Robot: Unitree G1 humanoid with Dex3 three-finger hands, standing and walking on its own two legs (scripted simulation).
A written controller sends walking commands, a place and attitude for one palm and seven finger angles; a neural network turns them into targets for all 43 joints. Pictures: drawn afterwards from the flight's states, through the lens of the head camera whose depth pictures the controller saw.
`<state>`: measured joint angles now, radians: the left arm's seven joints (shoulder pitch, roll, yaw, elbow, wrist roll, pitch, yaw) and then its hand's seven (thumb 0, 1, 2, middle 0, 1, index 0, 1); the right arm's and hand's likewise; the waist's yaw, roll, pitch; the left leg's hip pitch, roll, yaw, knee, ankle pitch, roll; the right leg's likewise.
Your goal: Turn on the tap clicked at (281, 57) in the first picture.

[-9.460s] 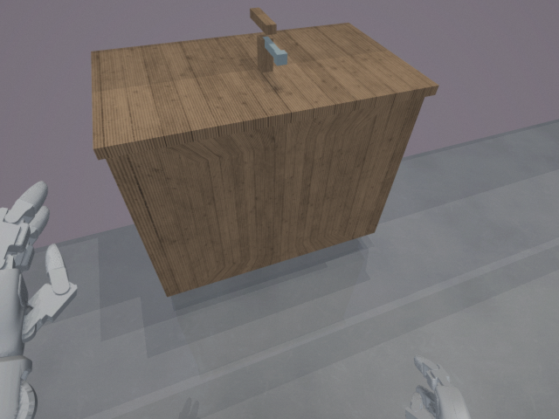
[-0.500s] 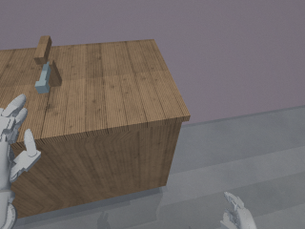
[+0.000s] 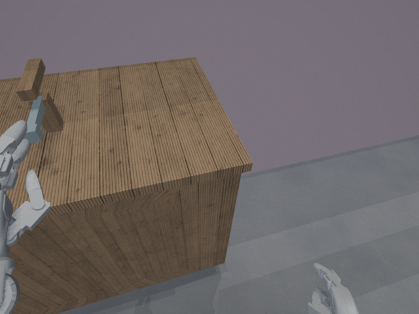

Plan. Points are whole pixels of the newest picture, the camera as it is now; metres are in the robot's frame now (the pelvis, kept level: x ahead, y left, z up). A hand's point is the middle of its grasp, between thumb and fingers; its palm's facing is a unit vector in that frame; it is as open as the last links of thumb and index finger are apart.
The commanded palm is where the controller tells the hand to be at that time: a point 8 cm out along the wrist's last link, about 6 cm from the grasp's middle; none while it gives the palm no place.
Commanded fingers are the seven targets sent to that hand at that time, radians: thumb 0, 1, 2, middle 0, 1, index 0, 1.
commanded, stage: shuffle to correct the standing spot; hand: left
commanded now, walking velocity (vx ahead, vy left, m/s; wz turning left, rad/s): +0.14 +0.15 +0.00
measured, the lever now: (31, 133) +0.41 +0.39 +0.12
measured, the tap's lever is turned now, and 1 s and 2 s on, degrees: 0 0 0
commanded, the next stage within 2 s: come to a stop and stand still in 0.56 s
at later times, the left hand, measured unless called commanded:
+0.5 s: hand (32, 186) +0.25 +0.27 +0.18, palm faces +0.39 -0.82 -0.42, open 7.4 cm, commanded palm +0.20 +0.31 +0.19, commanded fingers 0.00 0.90 0.90 -0.20 -0.30 -0.20 -0.30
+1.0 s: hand (6, 153) +0.30 +0.34 +0.18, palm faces +0.39 -0.84 -0.37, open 7.4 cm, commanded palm +0.25 +0.38 +0.19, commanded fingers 0.00 0.90 0.90 -0.20 -0.30 -0.20 -0.30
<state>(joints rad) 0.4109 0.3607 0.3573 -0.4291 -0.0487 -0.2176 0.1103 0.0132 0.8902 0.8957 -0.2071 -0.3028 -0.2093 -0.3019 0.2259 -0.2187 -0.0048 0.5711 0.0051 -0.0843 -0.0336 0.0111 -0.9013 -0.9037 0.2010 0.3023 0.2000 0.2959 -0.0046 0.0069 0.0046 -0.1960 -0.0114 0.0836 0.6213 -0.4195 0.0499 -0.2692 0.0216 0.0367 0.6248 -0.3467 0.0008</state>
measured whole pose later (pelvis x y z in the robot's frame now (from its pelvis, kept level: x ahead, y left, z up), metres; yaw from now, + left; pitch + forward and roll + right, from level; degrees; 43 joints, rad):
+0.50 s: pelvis +0.03 +0.03 -0.01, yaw -1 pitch -3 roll -1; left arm 0.44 0.36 0.39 -0.47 -0.05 -0.26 0.10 0.01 0.89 0.90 -0.21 -0.30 -0.21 -0.30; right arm 0.21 -0.22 -0.01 0.62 0.00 -0.03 0.01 0.01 -0.90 -0.90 0.20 0.30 0.20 0.30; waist 0.01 0.04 0.07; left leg -0.47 -0.01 -0.01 1.23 -0.40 0.01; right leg -0.32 0.01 -0.15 0.66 -0.30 -0.07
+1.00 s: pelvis +0.08 +0.10 +0.01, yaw -1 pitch -1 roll -1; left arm 0.43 0.35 0.35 -0.48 -0.05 -0.18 0.12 0.01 0.89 0.90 -0.21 -0.30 -0.21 -0.30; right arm 0.21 -0.14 0.04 0.60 0.01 -0.11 -0.01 0.01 -0.90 -0.90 0.20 0.30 0.20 0.30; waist 0.02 0.01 0.04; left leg -0.27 0.05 0.06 0.53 -0.24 0.00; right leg -0.20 0.04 -0.04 0.48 -0.26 -0.03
